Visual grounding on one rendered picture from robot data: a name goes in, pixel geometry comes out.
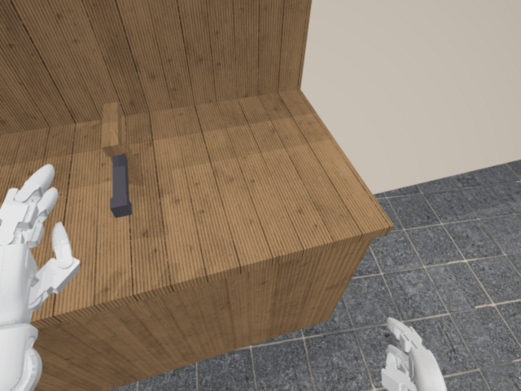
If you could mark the tap lever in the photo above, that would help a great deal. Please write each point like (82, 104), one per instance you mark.
(119, 203)

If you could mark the right robot hand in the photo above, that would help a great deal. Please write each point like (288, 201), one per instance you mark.
(419, 371)

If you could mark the robot left forearm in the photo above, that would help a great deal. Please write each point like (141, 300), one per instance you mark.
(20, 363)

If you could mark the counter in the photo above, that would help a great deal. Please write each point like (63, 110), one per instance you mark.
(248, 220)

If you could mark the left robot hand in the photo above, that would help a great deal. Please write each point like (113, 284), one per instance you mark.
(21, 216)

